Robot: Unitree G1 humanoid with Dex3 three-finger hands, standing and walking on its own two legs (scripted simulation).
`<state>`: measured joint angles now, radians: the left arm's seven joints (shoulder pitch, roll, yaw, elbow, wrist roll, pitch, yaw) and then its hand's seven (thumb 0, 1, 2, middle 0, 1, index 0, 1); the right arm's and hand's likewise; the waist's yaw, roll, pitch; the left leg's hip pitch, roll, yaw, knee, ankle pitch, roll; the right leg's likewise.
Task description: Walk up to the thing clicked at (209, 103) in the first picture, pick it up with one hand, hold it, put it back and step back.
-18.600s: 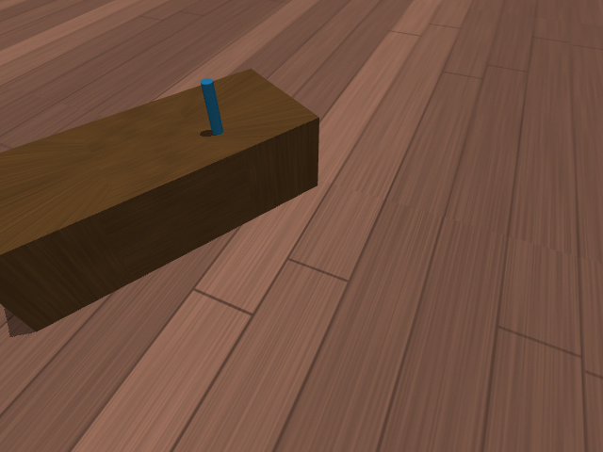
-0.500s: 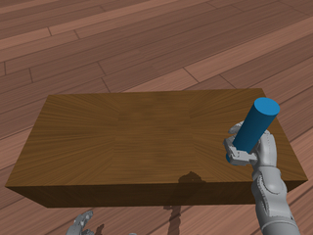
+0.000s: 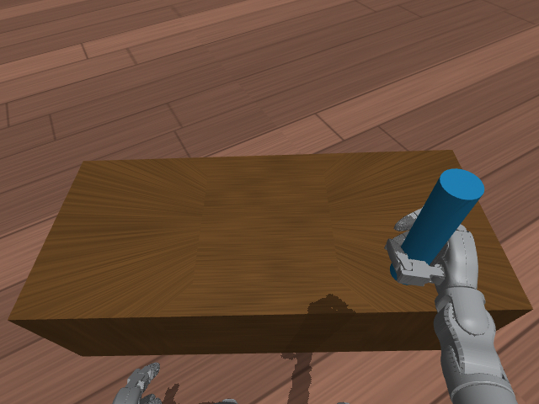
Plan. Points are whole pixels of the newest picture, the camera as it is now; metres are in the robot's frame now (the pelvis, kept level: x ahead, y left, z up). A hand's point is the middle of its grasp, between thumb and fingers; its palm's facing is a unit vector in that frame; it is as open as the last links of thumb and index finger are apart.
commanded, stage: crouch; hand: right
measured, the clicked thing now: (427, 236) +0.33 -0.19 +0.08
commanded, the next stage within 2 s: lower in 1.34 s
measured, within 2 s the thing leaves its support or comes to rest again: neither
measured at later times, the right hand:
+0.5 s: hand (386, 240) +0.42 -0.18 -0.07, palm faces +0.09 +1.00 +0.00, open 6.0 cm
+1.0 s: hand (372, 232) +0.48 -0.19 -0.15, palm faces +0.13 +0.99 +0.00, open 6.0 cm
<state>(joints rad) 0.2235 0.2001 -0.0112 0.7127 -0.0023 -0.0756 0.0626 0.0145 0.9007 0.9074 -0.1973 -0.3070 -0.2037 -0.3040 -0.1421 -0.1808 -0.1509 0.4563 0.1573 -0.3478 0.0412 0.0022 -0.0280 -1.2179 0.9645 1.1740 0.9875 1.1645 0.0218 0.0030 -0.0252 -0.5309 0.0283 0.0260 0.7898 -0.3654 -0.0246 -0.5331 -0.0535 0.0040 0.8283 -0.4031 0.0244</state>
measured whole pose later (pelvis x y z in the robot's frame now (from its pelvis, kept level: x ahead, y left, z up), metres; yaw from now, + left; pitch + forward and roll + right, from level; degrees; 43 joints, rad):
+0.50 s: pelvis -0.03 +0.00 -0.09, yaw +1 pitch +23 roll +2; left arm 0.24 0.24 0.00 0.71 0.05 -0.08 0.02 0.01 0.90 0.91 -0.20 -0.31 -0.21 -0.31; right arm -0.60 -0.32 -0.31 0.97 0.12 -0.53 0.12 0.00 -0.02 -1.23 0.97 1.17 0.99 1.16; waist 0.10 0.02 -0.13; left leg -1.15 0.03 0.02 1.26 -0.50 -0.03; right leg -1.15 -0.06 0.02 1.30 -0.55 0.02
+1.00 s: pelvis -0.04 +0.00 -0.16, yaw +2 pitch +32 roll +3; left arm 0.25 0.26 -0.01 0.69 0.07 -0.03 -0.02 0.01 0.90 0.90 -0.20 -0.30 -0.21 -0.30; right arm -0.89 -0.45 -0.46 1.16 0.04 -0.51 0.10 0.00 -0.02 -1.23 0.98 1.16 1.00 1.16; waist 0.18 -0.02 -0.15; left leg -1.52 0.02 0.03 1.53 -0.56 -0.03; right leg -1.53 -0.06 0.06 1.59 -0.61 0.02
